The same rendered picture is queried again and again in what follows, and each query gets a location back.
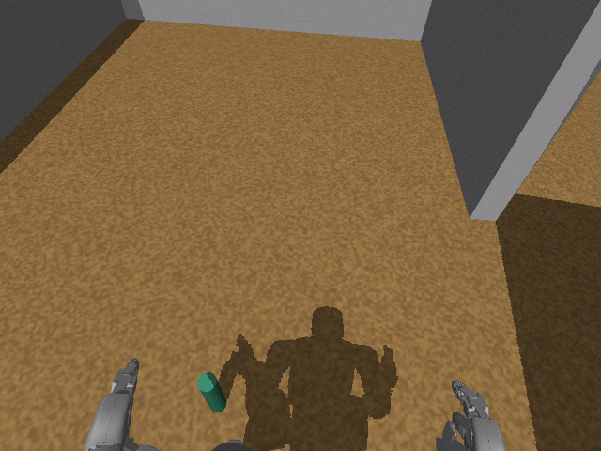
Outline right robot hand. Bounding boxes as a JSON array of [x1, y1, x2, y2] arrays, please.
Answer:
[[436, 380, 506, 451]]

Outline left robot hand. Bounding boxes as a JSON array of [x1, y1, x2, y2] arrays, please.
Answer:
[[85, 358, 160, 451]]

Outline can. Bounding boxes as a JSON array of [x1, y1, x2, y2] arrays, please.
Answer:
[[197, 372, 226, 412]]

